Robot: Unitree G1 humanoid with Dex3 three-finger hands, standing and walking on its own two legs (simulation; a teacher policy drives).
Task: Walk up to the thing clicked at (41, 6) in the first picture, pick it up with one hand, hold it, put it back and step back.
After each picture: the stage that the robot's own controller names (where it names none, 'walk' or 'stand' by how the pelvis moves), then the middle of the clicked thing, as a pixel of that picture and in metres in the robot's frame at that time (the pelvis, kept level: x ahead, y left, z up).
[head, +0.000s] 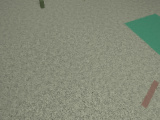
stand; (42, 4) +2.21 +0.51 -0.72
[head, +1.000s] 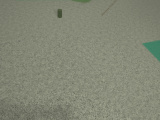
walk; (59, 13) +2.10 +0.19 -0.69
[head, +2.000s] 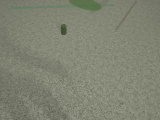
walk; (63, 29) +1.47 +0.12 -0.70
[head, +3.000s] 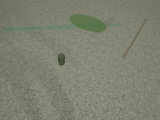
walk; (61, 59) +1.02 +0.13 -0.70
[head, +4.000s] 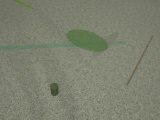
walk; (54, 89) +0.68 +0.17 -0.70
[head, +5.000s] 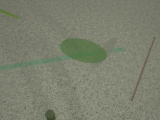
walk; (50, 116) +0.43 +0.20 -0.69
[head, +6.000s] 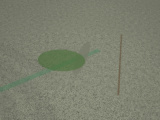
walk; out of the picture +0.39 +0.22 -0.70
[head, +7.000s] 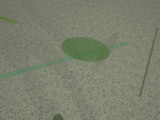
stand; out of the picture +0.38 +0.20 -0.68
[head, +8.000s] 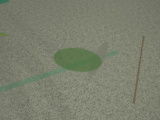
stand; out of the picture +0.33 +0.18 -0.72
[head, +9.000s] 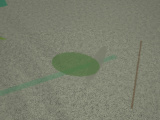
stand; out of the picture +0.31 +0.18 -0.73
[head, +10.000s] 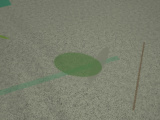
stand; out of the picture +0.32 +0.17 -0.73
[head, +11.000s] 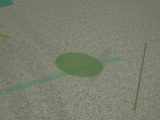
stand; out of the picture +0.32 +0.17 -0.73
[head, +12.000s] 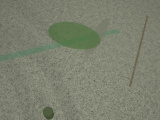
go down; (48, 113) +0.35 +0.17 -0.64
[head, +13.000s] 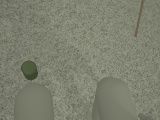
go down; (30, 71) +0.42 +0.18 -0.32
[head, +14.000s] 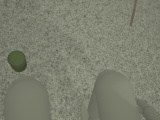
close in; (18, 62) +0.42 +0.19 -0.28
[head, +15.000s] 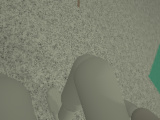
close; out of the picture +0.42 +0.23 -0.23
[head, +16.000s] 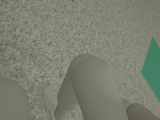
close; out of the picture +0.41 +0.24 -0.23
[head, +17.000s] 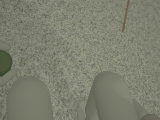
lift; out of the picture +0.35 +0.25 -0.11
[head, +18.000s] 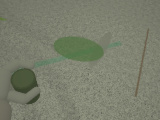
lift; (26, 87) +0.32 +0.17 +0.04
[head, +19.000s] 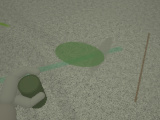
hold; (33, 92) +0.31 +0.16 +0.01
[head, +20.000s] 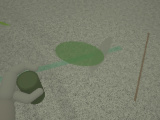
hold; (32, 88) +0.32 +0.17 +0.01
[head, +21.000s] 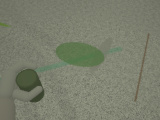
crouch; (31, 86) +0.33 +0.17 +0.02
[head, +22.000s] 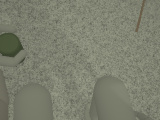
crouch; (12, 50) +0.44 +0.19 -0.09
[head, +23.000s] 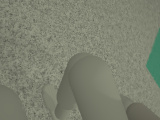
lower; out of the picture +0.44 +0.27 -0.22
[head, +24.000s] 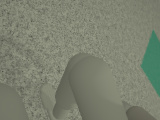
lower; out of the picture +0.43 +0.26 -0.23
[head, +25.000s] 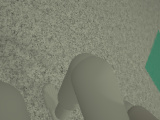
lower; out of the picture +0.43 +0.26 -0.23
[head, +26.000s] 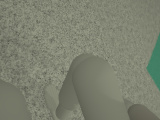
lower; out of the picture +0.42 +0.25 -0.23
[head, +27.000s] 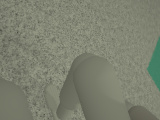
loosen; out of the picture +0.42 +0.25 -0.23
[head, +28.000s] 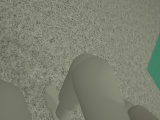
withdraw; out of the picture +0.41 +0.26 -0.23
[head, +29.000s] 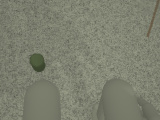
walk; (38, 63) +0.44 +0.19 -0.35
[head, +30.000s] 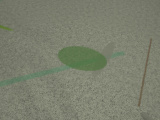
stand; out of the picture +0.36 +0.16 -0.66
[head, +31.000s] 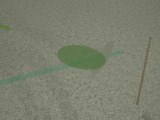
stand; out of the picture +0.36 +0.18 -0.67
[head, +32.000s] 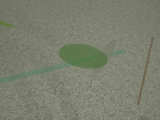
stand; out of the picture +0.36 +0.17 -0.67
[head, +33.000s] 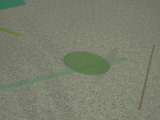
stand; out of the picture +0.39 +0.17 -0.72
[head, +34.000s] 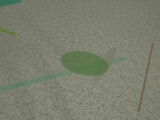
stand; out of the picture +0.34 +0.17 -0.73
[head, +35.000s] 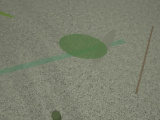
walk; (56, 117) +0.38 +0.17 -0.72
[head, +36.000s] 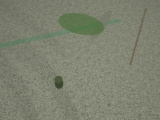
walk; (58, 82) +0.62 +0.14 -0.69
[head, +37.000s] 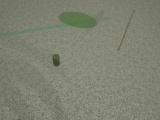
stand; (56, 60) +0.99 +0.18 -0.71
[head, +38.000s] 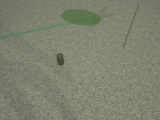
stand; (60, 59) +0.98 +0.18 -0.70
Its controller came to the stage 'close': yes
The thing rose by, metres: 0.72
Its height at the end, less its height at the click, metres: +0.00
